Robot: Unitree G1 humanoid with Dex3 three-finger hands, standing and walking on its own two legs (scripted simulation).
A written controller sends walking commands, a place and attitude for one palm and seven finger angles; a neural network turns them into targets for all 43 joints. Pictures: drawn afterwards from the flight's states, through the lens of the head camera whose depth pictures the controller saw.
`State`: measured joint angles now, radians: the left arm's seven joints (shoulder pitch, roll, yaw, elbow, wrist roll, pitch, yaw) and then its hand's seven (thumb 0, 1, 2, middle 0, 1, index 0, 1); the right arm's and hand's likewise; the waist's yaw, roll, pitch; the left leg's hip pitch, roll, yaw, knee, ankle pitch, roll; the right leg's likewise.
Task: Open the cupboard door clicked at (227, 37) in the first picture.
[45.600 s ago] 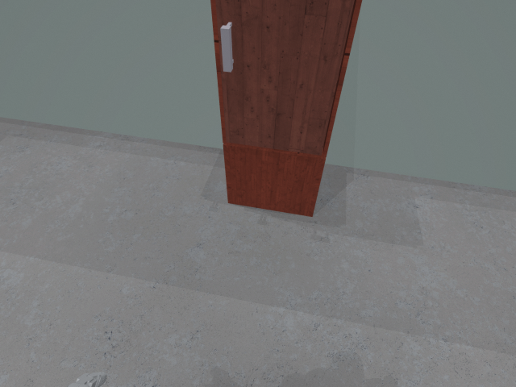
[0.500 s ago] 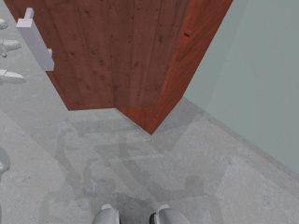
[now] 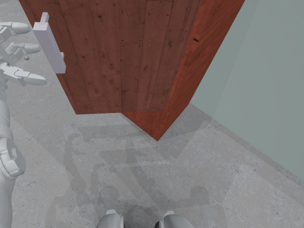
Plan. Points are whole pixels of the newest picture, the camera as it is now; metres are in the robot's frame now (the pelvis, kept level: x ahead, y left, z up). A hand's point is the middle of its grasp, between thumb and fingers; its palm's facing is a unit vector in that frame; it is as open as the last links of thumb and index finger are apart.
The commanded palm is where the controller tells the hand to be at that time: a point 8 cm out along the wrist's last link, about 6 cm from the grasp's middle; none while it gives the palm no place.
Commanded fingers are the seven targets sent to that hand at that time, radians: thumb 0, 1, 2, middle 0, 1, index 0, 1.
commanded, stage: move the hooked fingers beside the handle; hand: left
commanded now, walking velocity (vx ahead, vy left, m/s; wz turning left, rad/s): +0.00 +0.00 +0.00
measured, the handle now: (53, 44) +0.55 +0.22 +0.11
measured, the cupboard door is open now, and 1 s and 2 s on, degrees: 45 45 44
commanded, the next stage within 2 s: slide the fingers in behind the handle in 0.04 s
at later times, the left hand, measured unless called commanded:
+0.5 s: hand (31, 57) +0.51 +0.26 +0.11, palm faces +0.04 -1.00 +0.02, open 14.1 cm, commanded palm +0.49 +0.29 +0.11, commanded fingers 0.00 -0.50 0.30 -0.30 -1.20 -0.30 -1.20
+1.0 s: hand (56, 58) +0.51 +0.20 +0.11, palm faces +0.02 -1.00 +0.03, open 14.0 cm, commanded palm +0.48 +0.25 +0.11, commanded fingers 0.00 -0.50 0.30 -0.30 -1.20 -0.30 -1.20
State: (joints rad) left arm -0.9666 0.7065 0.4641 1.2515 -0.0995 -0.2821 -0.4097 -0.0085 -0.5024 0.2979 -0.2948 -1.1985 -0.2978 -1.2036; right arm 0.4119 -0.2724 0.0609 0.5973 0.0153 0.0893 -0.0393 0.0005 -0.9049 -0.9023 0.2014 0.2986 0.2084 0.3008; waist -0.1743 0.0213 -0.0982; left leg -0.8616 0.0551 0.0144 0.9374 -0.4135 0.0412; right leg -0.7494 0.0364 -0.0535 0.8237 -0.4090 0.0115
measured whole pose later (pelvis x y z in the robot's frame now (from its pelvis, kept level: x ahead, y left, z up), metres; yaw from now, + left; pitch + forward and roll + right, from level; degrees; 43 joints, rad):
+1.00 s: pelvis +0.00 -0.01 +0.00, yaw +0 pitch +18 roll -4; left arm -0.94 0.54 0.40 1.19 -0.10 -0.28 -0.29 -0.01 -0.50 0.30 -0.30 -1.20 -0.29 -1.20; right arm 0.40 -0.26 0.04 0.61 0.01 0.07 -0.01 0.00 -0.91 -0.90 0.20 0.30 0.21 0.30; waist -0.17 0.03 -0.11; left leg -0.83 0.05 0.01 0.93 -0.42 0.03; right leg -0.73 0.04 -0.05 0.83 -0.42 0.00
